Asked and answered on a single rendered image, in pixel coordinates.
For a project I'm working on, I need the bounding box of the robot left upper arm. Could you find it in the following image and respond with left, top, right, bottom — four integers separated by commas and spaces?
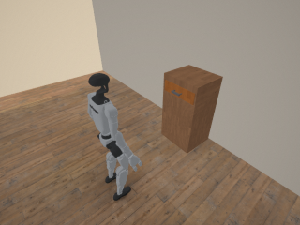
87, 92, 96, 116

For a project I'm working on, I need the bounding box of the robot right shin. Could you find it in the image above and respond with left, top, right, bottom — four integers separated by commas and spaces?
116, 170, 128, 195

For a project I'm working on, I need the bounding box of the right robot hand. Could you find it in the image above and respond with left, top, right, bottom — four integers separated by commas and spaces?
128, 155, 143, 172

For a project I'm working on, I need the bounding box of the robot right upper arm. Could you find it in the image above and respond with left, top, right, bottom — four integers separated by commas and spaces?
104, 104, 121, 141

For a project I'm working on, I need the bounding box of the robot right thigh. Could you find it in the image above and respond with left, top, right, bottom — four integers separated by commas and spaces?
109, 142, 129, 176

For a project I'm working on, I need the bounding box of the robot right forearm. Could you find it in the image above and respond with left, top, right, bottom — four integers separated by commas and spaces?
114, 132, 134, 159

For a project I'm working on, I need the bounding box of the cabinet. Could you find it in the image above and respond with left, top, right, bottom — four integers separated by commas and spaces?
161, 65, 223, 153

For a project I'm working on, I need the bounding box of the handle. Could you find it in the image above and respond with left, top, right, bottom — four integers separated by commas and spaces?
171, 90, 182, 96

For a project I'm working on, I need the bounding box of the drawer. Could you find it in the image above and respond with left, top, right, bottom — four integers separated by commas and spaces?
165, 80, 195, 105

